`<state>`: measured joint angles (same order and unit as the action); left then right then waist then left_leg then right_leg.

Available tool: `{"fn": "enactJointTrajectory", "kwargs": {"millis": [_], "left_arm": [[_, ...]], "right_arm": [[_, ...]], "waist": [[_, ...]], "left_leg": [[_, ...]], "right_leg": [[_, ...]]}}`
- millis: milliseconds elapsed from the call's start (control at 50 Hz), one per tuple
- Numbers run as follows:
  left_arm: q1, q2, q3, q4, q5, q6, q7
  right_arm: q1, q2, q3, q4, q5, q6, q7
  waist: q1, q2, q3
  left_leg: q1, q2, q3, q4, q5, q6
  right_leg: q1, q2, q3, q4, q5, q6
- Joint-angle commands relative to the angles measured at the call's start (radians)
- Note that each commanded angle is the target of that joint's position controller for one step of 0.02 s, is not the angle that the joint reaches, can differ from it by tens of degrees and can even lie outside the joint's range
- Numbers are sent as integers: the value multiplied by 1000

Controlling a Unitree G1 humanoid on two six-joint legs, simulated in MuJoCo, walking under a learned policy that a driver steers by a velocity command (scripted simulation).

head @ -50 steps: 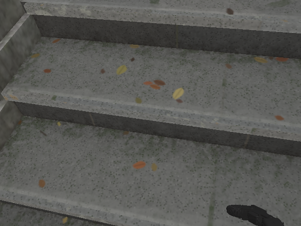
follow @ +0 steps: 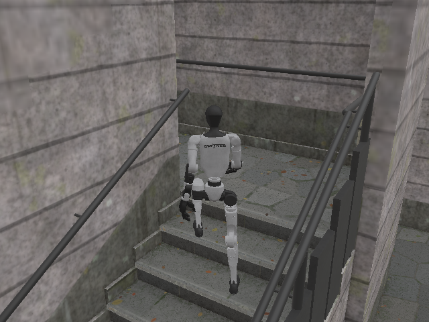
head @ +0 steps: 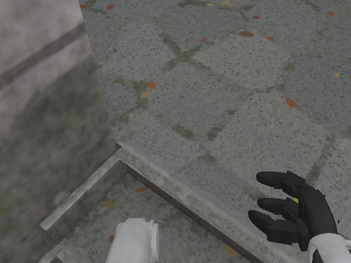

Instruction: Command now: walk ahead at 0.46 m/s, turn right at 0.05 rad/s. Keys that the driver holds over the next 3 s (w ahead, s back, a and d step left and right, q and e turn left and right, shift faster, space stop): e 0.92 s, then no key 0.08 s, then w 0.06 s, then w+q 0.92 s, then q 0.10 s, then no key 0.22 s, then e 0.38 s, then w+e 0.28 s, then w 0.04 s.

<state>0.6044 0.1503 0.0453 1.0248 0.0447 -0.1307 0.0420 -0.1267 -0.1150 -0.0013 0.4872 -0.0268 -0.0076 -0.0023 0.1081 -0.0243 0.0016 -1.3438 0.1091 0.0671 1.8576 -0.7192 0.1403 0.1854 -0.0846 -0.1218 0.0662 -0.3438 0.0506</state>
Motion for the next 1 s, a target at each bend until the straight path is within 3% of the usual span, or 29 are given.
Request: {"fn": "enactJointTrajectory", "kwargs": {"millis": [20,40,60,80,100,120,140,160,180,200,240,260,300,340,380,460,500,600,660,720,760,780,800,820,840,880,900,940,1000], "left_arm": [[-35,91,-6,-9,-98,23,-2],[-28,199,11,-47,-92,5,-30],[-107,396,67,-92,-114,-36,-60],[-178,418,93,-105,-152,-78,-82],[-76,218,45,-161,-187,-73,-111],[-78,233,72,-153,-111,-50,-107],[-58,123,67,-195,-86,-27,-86],[-123,85,54,-227,-61,9,-67],[-159,52,49,-250,-32,31,-57],[-178,27,39,-257,3,62,-44],[-312,-2,11,-352,11,101,-21],[-357,-35,-6,-394,10,120,-7],[-291,-8,-4,-363,-4,138,12],[-336,40,16,-396,14,160,20],[-302,66,30,-391,2,170,36],[-366,59,35,-422,14,209,44],[-418,70,41,-443,6,229,35],[-498,71,50,-482,2,229,8],[-519,41,38,-489,-31,213,-12],[-503,66,45,-488,-30,199,-35],[-391,63,43,-443,-19,169,-43],[-287,118,64,-425,-10,142,-48],[-222,262,94,-431,6,132,-40],[-144,306,118,-430,-14,137,-22],[-227,283,105,-442,-18,143,-8],[-366,219,77,-467,-14,165,-6],[-393,201,70,-480,-27,168,-9],[-417,178,55,-482,-17,157,-6],[-369,174,48,-467,-12,128,-19]], "right_arm": [[-208,94,74,-198,49,-28,52],[56,2,10,-96,48,-9,36],[463,-62,-40,7,45,-2,10],[649,-177,-92,51,2,-20,-16],[679,-356,-117,98,-61,-49,-27],[569,-322,-116,69,-24,-41,-16],[421,-303,-95,99,-15,-65,7],[326,-213,-78,124,-4,-67,3],[267,-118,-57,147,1,-63,-12],[220,-50,-33,158,-15,-52,-21],[254,-15,-14,197,-19,-57,-32],[299,-31,-20,239,-19,-68,-32],[292,-50,-18,236,-19,-92,-36],[360,-107,-30,241,6,-133,-57],[329,-145,-40,213,6,-121,-79],[406,-161,-51,183,10,-75,-100],[447,-156,-48,149,24,-56,-101],[467,-165,-52,75,8,-23,-125],[439,-206,-65,67,2,-21,-96],[512,-247,-82,129,1,14,-83],[512,-250,-90,173,20,32,-61],[529,-239,-93,180,29,28,-50],[421,-135,-62,78,34,6,-37],[360,-138,-55,55,27,0,-47],[344,-145,-58,69,29,-4,-40],[313,-163,-67,82,23,-4,-23],[312,-175,-72,80,9,0,-19],[311,-160,-69,86,-2,10,-14],[351,-125,-50,116,21,17,-43]], "waist": [[-76,2,18],[-146,-34,-191],[-355,-186,-416],[-456,-222,-511],[-376,349,-717],[-319,246,-792],[-175,218,-675],[-119,61,-548],[-89,97,-377],[-62,98,-266],[-41,30,-128],[-21,29,-63],[1,8,-32],[-33,-9,-45],[-19,49,-63],[-70,73,-14],[-100,118,19],[-154,202,34],[-165,249,-19],[-190,274,-22],[-122,173,-35],[-65,50,-33],[-44,-285,-15],[21,-263,-119],[-18,-233,-91],[-86,-168,-34],[-93,-136,-42],[-112,-84,-77],[-104,-120,-101]], "left_leg": [[660,-9,124,-663,348,31],[1041,-148,206,-581,415,14],[1368,-186,111,-719,666,16],[1505,-66,-181,-912,716,41],[1700,417,-768,-1197,1411,205],[1551,344,-807,-1233,1668,165],[1425,340,-689,-1231,1360,160],[1264,316,-640,-1267,912,124],[1120,257,-540,-1250,656,104],[992,232,-487,-1273,470,108],[829,246,-387,-1361,485,80],[798,245,-307,-1382,552,74],[772,261,-156,-1433,756,50],[875,276,-98,-1502,889,46],[905,257,0,-1514,888,29],[1032,231,80,-1511,507,12],[1053,264,76,-1534,355,9],[1146,349,105,-1542,333,-6],[1132,308,192,-1501,394,-55],[1226,344,168,-1420,697,-24],[1197,280,217,-1267,739,-74],[1041,217,250,-1063,620,-126],[659,72,228,-843,162,-231],[675,39,44,-681,86,-250],[662,15,-23,-554,162,-246],[649,3,-57,-520,304,-206],[636,-14,-71,-535,349,-196],[655,-49,-57,-618,355,-183],[751,-67,-37,-732,298,-146]], "right_leg": [[-389,-149,28,-206,773,-244],[-439,-168,52,11,1386,-258],[-394,-162,72,294,1724,-194],[-453,-81,129,638,1425,-91],[-667,177,161,1305,65,-24],[-613,224,374,1725,34,-30],[-727,160,387,1809,96,-25],[-747,77,251,1781,188,-41],[-801,47,244,1753,226,-57],[-857,48,241,1794,191,-70],[-936,54,230,1850,178,-97],[-996,48,248,1822,144,-107],[-963,60,233,1676,141,-86],[-1015,76,199,1729,178,-66],[-978,111,167,1675,226,-52],[-1079,115,114,1699,219,-48],[-1082,100,68,1667,212,-24],[-1004,39,54,1396,160,-4],[-718,19,-16,951,-9,-49],[-642,64,-58,702,-199,-79],[-512,94,-22,442,59,-94],[-367,26,162,353,267,-96],[-201,-182,510,380,875,-190],[-245,-265,585,358,932,-325],[-292,-254,532,321,778,-368],[-384,-156,443,312,512,-334],[-374,-131,433,326,504,-321],[-353,-78,373,349,486,-279],[-351,-113,365,369,712,-295]]}}
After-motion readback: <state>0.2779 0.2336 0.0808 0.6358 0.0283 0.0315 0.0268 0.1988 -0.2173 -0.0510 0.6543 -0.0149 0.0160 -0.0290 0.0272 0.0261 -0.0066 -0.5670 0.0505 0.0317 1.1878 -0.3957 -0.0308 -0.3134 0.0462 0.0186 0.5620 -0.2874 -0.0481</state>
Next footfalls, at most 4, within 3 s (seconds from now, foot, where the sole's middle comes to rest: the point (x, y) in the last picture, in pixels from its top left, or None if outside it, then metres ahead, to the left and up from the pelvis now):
0.06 left None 0.31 0.14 -0.59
0.78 right None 0.22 -0.08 -0.59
1.14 left None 0.33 0.08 -0.59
1.60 right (306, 230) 0.46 -0.28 -0.42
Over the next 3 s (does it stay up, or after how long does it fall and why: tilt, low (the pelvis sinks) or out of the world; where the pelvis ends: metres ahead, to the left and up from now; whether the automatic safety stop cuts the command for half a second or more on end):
stays up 0.80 -0.26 0.36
